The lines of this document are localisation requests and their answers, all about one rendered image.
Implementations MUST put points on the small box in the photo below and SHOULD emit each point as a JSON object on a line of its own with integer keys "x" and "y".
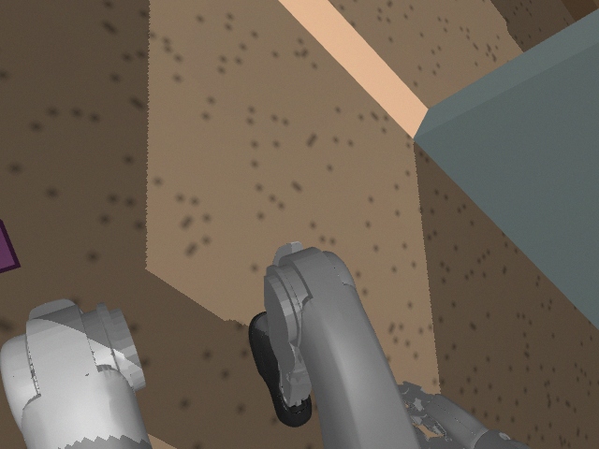
{"x": 8, "y": 257}

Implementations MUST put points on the right robot foot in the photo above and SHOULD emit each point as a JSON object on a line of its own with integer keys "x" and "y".
{"x": 267, "y": 366}

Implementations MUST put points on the right robot hand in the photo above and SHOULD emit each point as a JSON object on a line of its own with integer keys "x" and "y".
{"x": 439, "y": 414}

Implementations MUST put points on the right robot arm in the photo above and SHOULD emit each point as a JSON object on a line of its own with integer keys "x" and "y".
{"x": 496, "y": 439}

